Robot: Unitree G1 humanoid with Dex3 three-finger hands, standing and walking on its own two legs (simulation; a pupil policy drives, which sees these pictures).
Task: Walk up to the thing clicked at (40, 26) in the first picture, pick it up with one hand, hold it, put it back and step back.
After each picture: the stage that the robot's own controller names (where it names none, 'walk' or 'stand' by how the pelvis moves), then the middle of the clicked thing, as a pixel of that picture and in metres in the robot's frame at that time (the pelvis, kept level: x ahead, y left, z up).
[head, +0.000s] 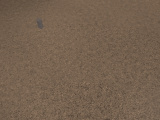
stand; (40, 23) +1.63 +0.50 -0.72
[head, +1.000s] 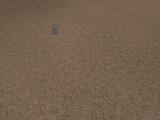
walk; (54, 29) +1.53 +0.23 -0.70
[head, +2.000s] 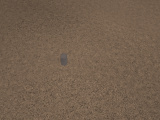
walk; (63, 59) +0.95 +0.12 -0.72
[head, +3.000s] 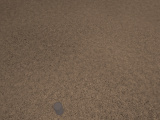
walk; (58, 108) +0.50 +0.19 -0.70
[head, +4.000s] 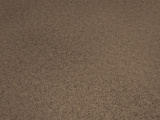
stand; out of the picture +0.33 +0.21 -0.70
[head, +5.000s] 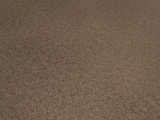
stand; out of the picture +0.30 +0.17 -0.72
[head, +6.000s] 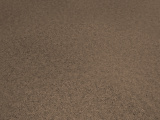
stand; out of the picture +0.29 +0.18 -0.73
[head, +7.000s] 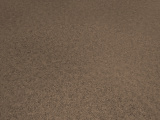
stand; out of the picture +0.29 +0.18 -0.73
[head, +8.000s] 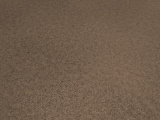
stand; out of the picture +0.28 +0.18 -0.73
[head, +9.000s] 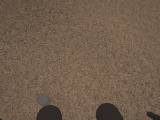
go down; (44, 100) +0.33 +0.19 -0.54
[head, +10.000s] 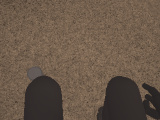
go down; (36, 75) +0.37 +0.21 -0.32
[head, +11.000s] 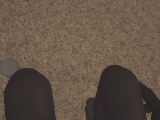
close in; (11, 69) +0.36 +0.24 -0.25
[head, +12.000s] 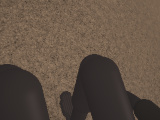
close; out of the picture +0.35 +0.25 -0.21
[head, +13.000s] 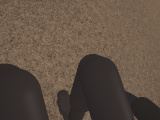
close; out of the picture +0.35 +0.25 -0.22
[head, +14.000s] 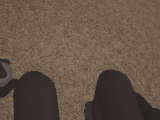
lift; (0, 78) +0.30 +0.26 -0.12
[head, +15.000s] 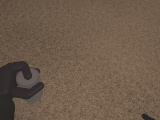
hold; (30, 86) +0.32 +0.17 +0.02
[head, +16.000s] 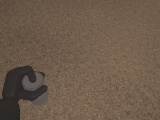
hold; (36, 89) +0.31 +0.17 -0.01
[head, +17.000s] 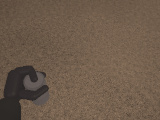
hold; (37, 89) +0.31 +0.17 -0.01
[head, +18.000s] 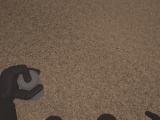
crouch; (32, 86) +0.33 +0.17 -0.06
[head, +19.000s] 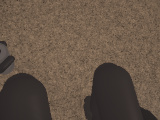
lower; (0, 59) +0.39 +0.23 -0.15
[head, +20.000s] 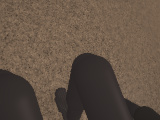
lower; out of the picture +0.38 +0.26 -0.22
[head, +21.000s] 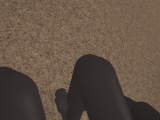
lower; out of the picture +0.37 +0.26 -0.22
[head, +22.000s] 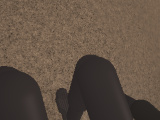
lower; out of the picture +0.37 +0.26 -0.22
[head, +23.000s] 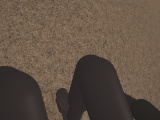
lower; out of the picture +0.37 +0.26 -0.22
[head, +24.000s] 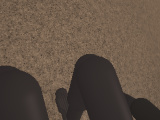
open; out of the picture +0.35 +0.24 -0.22
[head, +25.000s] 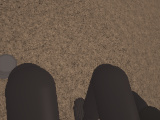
stand; (5, 67) +0.36 +0.22 -0.24
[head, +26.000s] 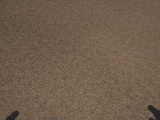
stand; out of the picture +0.31 +0.17 -0.62
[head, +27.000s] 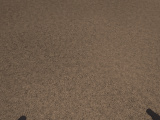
stand; out of the picture +0.32 +0.17 -0.66
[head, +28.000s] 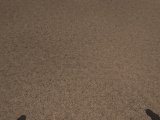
stand; out of the picture +0.31 +0.17 -0.67
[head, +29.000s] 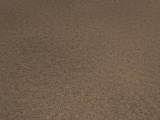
stand; out of the picture +0.34 +0.16 -0.72
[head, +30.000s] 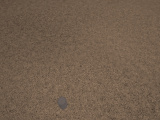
walk; (62, 103) +0.45 +0.16 -0.69
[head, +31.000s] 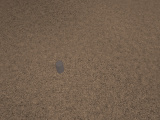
walk; (59, 67) +0.74 +0.16 -0.70
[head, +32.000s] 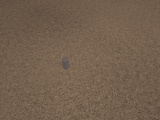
stand; (65, 63) +0.96 +0.17 -0.70
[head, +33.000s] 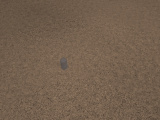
stand; (63, 63) +0.94 +0.17 -0.72
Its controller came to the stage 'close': yes
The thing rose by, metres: 0.71
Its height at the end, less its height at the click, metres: +0.00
